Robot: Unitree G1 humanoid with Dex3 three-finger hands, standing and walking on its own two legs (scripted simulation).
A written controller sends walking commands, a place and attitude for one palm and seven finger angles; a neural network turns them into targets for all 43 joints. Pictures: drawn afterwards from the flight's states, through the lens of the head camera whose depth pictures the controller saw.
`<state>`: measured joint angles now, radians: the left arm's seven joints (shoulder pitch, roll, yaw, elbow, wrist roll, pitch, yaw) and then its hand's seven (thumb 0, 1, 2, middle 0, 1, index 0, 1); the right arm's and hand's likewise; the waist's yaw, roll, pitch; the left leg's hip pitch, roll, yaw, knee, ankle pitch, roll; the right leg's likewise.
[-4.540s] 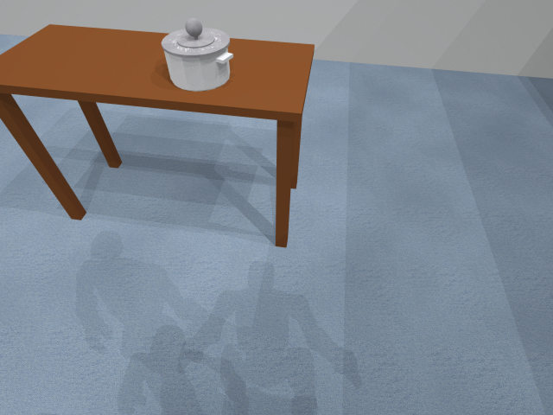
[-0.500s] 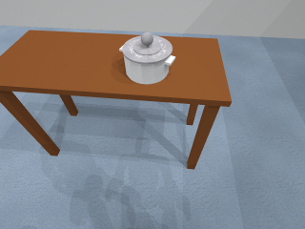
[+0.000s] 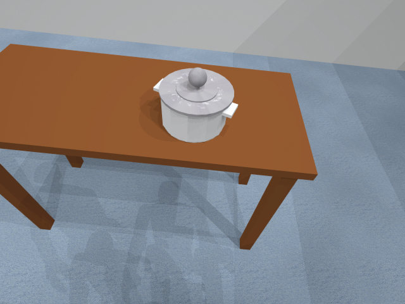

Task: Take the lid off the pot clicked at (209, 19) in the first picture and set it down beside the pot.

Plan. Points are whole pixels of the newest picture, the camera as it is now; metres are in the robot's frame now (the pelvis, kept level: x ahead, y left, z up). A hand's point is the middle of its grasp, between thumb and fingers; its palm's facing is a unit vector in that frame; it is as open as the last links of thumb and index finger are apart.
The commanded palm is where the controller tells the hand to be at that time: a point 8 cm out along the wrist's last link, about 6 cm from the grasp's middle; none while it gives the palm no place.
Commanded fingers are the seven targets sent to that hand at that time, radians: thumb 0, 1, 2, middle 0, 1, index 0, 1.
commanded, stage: take the last steps up to it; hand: left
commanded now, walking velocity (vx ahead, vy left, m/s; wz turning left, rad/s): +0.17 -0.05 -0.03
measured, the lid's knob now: (197, 77) +0.62 +0.06 +0.10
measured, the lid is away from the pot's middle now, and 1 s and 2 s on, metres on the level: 0.01 0.01 0.01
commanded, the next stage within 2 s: come to a stop and stand still in 0.10 s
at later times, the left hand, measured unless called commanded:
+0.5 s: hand (143, 277) +0.20 +0.14 -0.16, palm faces +0.05 -0.98 -0.20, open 7.3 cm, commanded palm none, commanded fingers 0.00 0.90 0.90 -0.20 -0.30 -0.20 -0.30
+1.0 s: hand out of the picture +0.08 +0.24 -0.16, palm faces +0.05 -0.97 -0.26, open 7.4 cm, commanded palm none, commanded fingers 0.00 0.90 0.90 -0.20 -0.30 -0.20 -0.30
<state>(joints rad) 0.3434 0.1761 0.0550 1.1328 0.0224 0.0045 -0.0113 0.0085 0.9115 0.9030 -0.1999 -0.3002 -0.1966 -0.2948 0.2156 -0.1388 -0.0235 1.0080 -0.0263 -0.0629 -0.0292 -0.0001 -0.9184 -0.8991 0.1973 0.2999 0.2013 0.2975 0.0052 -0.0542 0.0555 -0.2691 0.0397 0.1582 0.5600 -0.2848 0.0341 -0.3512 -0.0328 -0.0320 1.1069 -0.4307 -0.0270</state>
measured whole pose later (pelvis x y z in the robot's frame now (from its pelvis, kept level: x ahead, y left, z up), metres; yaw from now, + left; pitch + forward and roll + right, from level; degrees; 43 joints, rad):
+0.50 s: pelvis +0.10 -0.03 +0.00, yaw +2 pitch -1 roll +0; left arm 0.11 0.14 0.04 0.99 0.03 0.00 0.04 -0.01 0.92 0.90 -0.20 -0.30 -0.20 -0.30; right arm 0.22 -0.16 -0.05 1.05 -0.01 0.05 -0.03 0.00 -0.91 -0.90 0.20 0.30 0.20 0.30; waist -0.01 0.01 0.09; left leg -0.40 0.01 0.03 0.95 -0.51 -0.04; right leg -0.31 -0.06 -0.12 0.53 -0.21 -0.03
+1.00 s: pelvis +0.08 +0.05 +0.00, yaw +1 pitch -1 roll +0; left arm 0.35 0.19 0.00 0.98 0.02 0.03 0.02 0.01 0.91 0.90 -0.20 -0.30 -0.20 -0.29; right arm 0.23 -0.18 0.00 0.90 -0.01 0.02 -0.01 0.00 -0.92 -0.90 0.20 0.30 0.20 0.30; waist 0.02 0.04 0.01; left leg -0.26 -0.07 0.11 0.52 -0.25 0.10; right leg -0.27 -0.02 0.00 0.55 -0.27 0.01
